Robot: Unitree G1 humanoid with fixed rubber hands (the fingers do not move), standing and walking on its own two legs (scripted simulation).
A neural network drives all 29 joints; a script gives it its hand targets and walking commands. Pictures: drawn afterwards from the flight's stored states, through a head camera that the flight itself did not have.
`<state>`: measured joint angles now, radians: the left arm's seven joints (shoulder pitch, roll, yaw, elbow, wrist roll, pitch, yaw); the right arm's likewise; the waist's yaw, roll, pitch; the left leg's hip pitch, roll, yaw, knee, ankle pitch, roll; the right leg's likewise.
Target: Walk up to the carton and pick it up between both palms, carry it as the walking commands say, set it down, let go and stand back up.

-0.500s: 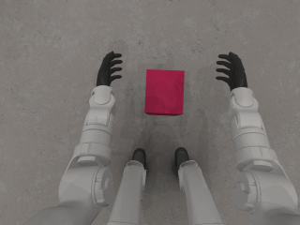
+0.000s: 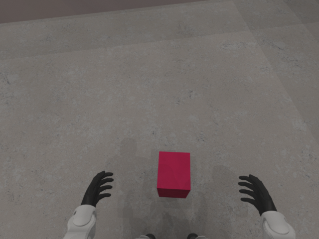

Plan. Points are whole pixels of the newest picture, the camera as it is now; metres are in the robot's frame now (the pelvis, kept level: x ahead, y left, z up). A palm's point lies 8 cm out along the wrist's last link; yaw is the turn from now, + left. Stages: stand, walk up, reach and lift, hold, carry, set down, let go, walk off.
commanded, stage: let go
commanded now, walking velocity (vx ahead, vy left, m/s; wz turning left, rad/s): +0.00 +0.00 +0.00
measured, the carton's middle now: (173, 176) +0.41 -0.01 -0.62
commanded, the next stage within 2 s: stand in 0.52 s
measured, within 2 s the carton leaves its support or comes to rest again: neither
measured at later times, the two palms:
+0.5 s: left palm (77, 218) +0.18 +0.23 -0.05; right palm (278, 220) +0.18 -0.23 -0.05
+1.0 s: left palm out of the picture +0.13 +0.29 -0.09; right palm (298, 232) +0.16 -0.28 -0.08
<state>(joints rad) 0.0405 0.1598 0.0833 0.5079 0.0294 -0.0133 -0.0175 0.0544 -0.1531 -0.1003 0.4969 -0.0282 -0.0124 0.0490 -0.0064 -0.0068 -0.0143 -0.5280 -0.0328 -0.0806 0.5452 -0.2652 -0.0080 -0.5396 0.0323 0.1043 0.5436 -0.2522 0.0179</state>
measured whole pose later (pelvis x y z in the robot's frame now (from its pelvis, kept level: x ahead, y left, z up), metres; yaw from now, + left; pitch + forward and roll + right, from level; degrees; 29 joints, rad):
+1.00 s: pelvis +0.02 +0.00 +0.01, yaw +1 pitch +0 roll +0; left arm 0.20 0.33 0.03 0.77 0.04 0.01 0.03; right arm 0.17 -0.33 -0.03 0.76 -0.03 0.01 -0.03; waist 0.00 0.00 0.00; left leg -0.18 -0.02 -0.08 0.50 -0.32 0.00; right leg -0.18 0.02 0.06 0.49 -0.30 0.01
